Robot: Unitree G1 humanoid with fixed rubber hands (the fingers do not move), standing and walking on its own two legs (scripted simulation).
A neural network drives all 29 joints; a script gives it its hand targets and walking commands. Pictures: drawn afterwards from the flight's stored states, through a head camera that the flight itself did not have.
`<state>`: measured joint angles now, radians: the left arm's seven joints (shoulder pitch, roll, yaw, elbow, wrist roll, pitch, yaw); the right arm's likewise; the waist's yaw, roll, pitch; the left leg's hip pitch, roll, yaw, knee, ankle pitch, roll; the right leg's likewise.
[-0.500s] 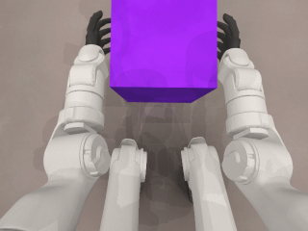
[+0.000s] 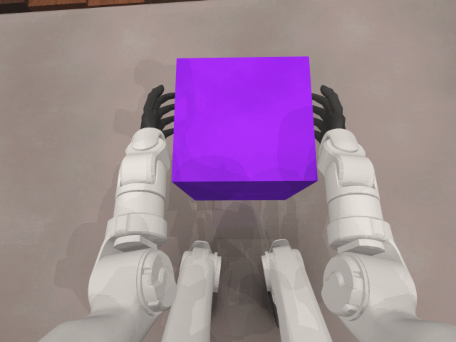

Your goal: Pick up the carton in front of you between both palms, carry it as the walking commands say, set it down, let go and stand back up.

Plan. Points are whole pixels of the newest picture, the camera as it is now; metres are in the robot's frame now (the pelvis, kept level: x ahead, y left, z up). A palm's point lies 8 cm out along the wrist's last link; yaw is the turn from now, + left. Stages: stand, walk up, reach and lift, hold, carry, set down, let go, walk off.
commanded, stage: reach and lift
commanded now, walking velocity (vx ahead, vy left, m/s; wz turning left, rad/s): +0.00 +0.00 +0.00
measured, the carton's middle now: (241, 142) +0.48 +0.00 -0.12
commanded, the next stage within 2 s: hold in 1.94 s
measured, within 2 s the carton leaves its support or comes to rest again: neither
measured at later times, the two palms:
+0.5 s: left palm (112, 120) +0.42 +0.15 +0.11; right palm (387, 119) +0.41 -0.15 +0.11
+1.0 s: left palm (5, 92) +0.37 +0.15 +0.25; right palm out of the picture +0.37 -0.15 +0.25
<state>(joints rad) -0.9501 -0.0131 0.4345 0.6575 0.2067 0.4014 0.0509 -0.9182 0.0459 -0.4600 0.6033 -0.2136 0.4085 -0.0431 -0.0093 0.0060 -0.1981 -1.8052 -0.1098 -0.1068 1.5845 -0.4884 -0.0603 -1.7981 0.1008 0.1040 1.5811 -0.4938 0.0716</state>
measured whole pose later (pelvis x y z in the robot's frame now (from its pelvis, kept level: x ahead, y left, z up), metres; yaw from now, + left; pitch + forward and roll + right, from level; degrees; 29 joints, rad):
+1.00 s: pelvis +0.08 +0.00 +0.23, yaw +0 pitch +0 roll +0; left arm -0.26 -0.15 0.26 0.40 0.25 0.57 0.03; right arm -0.25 0.15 -0.25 0.38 -0.24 0.57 -0.01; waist 0.00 0.00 -0.09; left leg -0.24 -0.04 -0.15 0.47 -0.24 -0.02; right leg -0.24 0.04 0.14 0.47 -0.24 0.02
